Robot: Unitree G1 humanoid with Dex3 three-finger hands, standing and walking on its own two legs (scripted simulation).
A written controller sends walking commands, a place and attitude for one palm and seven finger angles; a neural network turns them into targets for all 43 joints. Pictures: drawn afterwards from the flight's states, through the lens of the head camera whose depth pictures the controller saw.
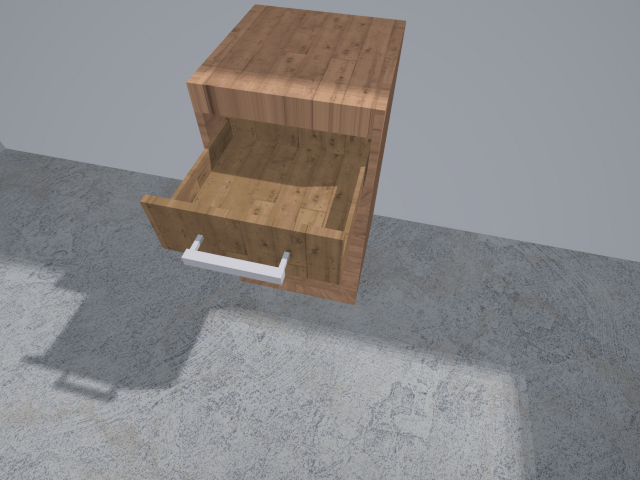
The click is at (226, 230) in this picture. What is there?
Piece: drawer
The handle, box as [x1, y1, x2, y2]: [181, 234, 289, 284]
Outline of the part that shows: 181,257 185,264 281,284 284,276 284,267 289,252 284,251 279,266 274,267 197,251 196,250 203,238 202,235 198,234 189,249 186,249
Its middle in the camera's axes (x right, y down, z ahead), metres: -0.16 +0.04 +0.73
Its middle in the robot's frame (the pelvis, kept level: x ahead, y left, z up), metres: +0.50 +0.19 -0.12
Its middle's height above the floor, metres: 0.66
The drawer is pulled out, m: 0.29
